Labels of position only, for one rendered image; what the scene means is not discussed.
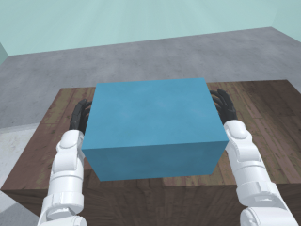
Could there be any pedestal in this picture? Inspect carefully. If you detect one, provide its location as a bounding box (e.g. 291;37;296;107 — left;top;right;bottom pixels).
0;79;301;226

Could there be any robot left hand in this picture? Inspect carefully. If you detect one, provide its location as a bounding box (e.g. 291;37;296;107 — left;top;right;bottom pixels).
69;98;93;135

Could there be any robot left forearm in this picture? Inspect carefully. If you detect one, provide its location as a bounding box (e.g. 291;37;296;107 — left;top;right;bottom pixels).
37;130;85;226

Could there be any right robot upper arm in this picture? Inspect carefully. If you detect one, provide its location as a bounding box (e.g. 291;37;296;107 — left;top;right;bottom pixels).
240;207;297;226

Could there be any robot right forearm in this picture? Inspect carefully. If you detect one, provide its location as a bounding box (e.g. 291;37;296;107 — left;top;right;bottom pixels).
223;120;299;226

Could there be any carton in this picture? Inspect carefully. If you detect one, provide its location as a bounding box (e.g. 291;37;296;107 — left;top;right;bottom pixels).
81;77;229;182

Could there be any left robot upper arm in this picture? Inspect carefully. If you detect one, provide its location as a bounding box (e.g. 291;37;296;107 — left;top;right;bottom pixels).
40;215;87;226

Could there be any robot right hand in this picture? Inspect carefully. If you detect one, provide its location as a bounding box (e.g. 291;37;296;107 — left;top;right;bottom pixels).
209;89;238;125

